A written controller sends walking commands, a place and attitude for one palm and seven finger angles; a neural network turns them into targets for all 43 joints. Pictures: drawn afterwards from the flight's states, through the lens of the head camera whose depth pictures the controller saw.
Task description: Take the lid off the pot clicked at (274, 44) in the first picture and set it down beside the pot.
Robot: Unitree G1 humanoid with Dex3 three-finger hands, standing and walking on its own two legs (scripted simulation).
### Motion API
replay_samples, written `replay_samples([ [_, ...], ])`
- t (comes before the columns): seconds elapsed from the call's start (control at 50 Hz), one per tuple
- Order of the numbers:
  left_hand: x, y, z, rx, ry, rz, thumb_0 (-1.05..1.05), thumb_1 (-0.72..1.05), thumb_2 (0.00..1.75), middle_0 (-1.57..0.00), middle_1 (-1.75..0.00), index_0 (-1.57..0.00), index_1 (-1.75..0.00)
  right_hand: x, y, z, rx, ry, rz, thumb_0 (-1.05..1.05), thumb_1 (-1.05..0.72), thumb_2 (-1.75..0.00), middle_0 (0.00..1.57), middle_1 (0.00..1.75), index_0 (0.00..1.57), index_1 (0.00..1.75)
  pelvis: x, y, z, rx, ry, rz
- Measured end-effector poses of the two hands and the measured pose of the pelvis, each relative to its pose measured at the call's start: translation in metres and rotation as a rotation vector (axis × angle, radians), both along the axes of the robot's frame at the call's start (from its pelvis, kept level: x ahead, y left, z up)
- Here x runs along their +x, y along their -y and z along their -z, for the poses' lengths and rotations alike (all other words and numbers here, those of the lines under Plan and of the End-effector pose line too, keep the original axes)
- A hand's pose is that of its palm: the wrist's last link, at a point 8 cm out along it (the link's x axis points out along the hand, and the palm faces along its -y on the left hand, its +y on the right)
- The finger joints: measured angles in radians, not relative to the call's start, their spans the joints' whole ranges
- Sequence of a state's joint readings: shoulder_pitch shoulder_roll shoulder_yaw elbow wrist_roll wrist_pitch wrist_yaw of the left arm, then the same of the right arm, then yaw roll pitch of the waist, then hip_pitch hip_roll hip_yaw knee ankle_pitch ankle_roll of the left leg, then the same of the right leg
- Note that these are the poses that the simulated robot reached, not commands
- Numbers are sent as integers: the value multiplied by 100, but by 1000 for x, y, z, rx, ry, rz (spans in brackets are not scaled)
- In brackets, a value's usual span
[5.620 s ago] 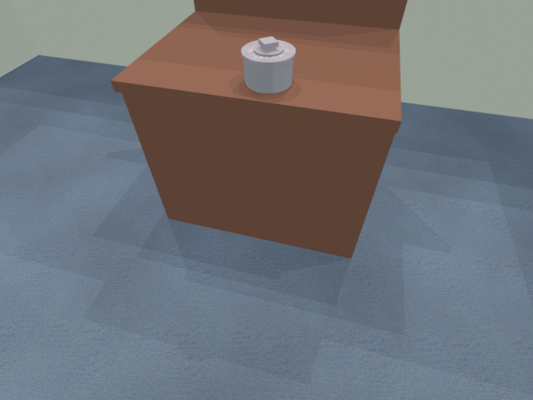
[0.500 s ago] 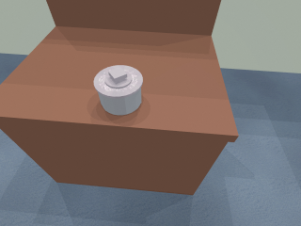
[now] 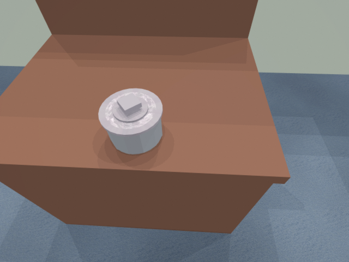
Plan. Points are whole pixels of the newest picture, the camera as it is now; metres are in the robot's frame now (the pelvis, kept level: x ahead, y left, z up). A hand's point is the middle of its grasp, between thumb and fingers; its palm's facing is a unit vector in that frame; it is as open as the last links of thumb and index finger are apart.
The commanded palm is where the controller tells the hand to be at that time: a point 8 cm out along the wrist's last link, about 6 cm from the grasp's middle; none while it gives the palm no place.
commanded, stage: come to a stop and stand still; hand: left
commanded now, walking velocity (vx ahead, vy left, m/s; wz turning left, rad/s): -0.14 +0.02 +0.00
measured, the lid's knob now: (129, 103) +0.46 +0.13 +0.10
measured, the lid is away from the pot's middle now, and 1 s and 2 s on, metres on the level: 0.00 0.00 0.00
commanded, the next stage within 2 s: look again from close up in 0.68 s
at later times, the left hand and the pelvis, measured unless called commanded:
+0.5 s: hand out of the picture +0.02 +0.20 -0.17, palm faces +0.01 -0.97 -0.24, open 7.4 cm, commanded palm none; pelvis +0.00 +0.01 +0.00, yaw -1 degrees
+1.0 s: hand out of the picture +0.02 +0.17 -0.16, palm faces -0.01 -0.98 -0.22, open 7.4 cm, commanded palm none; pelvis +0.00 -0.01 +0.00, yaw -1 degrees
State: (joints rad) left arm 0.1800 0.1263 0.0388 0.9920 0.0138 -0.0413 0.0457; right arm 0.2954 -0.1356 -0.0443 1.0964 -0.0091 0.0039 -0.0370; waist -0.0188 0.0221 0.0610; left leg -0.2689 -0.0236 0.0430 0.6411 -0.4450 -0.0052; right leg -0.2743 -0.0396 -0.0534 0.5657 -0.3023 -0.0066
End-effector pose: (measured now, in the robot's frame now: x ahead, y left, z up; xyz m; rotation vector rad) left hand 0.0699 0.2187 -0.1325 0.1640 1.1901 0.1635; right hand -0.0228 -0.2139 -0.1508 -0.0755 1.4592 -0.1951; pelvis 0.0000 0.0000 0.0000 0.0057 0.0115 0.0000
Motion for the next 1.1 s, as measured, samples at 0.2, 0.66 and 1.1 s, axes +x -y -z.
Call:
replay_samples([
  [0.2,-2,-35,7,13,-68,-3,0,92,90,-20,-30,-20,-30,64,-4,-13,-62,157,-42,1,-92,-90,20,30,20,30,7,-19,-1,10,15,21],
  [0.66,-69,-19,-2,19,-136,9,0,90,90,-20,-30,-20,-30,59,8,-8,-18,239,-93,1,-92,-90,20,30,20,30,-8,-8,-1,0,22,18],
  [1.1,-54,4,1,-1,-170,17,1,92,90,-20,-30,-20,-30,11,5,-5,22,54,-50,1,-91,-90,20,30,20,30,4,10,-5,7,17,25],
])
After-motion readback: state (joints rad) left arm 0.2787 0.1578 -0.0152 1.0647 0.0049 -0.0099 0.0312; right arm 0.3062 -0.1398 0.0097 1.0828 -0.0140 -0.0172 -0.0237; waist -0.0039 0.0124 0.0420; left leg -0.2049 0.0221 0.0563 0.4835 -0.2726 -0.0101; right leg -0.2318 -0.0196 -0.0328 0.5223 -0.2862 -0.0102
